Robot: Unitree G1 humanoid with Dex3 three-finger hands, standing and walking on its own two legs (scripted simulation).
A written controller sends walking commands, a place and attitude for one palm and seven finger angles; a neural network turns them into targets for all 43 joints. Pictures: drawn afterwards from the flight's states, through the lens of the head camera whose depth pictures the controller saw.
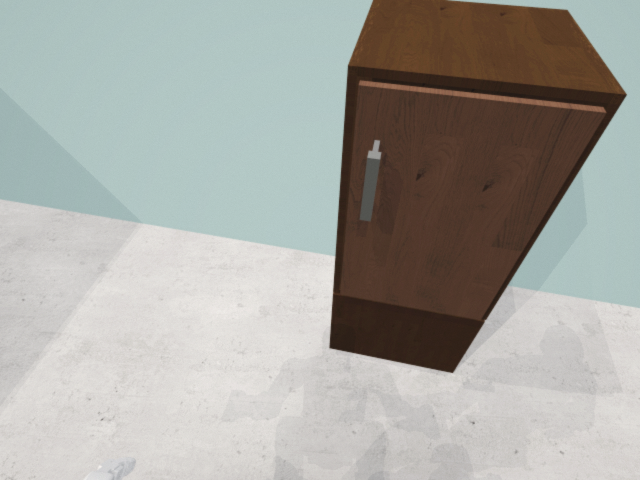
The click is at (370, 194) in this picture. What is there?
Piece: cupboard door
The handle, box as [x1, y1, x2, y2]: [360, 140, 380, 221]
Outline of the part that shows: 378,140 374,141 373,149 368,152 360,212 360,219 370,221 380,157 380,152 377,151 379,144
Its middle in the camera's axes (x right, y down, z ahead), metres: +0.09 -0.11 +0.73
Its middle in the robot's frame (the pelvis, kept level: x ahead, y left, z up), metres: +0.62 -0.06 +0.02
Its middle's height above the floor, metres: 0.79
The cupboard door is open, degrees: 0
